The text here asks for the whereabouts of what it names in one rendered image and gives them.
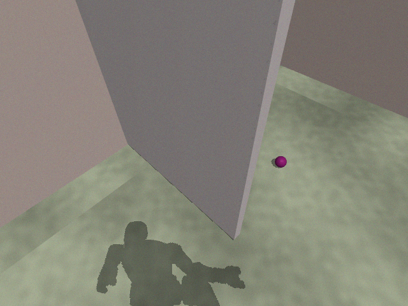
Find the ball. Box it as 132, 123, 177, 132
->
275, 156, 287, 168

